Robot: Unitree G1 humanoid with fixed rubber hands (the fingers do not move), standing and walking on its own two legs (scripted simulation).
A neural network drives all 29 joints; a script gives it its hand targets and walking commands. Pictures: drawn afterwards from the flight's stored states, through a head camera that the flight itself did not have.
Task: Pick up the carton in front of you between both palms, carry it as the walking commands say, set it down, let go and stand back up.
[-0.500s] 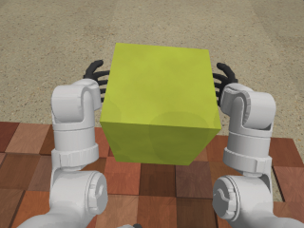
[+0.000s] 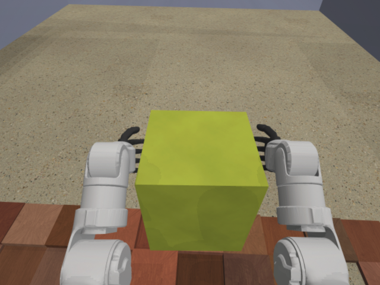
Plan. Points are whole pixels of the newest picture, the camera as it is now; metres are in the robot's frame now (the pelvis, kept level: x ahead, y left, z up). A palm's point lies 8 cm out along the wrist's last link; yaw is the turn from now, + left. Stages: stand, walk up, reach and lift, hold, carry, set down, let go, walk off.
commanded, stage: carry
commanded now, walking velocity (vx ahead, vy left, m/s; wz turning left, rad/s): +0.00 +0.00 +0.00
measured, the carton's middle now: (197, 182) +0.34 +0.00 +0.05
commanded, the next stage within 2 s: none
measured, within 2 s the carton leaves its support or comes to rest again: neither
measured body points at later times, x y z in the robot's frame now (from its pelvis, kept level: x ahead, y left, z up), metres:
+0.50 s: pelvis +0.08 -0.02 -0.04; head +0.10 -0.03 +0.41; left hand +0.46 +0.12 +0.07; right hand +0.45 -0.18 +0.06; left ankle +0.03 +0.09 -0.75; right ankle +0.07 -0.09 -0.78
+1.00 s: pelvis +0.11 +0.00 -0.04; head +0.12 +0.00 +0.41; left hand +0.48 +0.15 +0.08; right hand +0.48 -0.16 +0.08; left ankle +0.06 +0.11 -0.77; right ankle +0.08 -0.08 -0.77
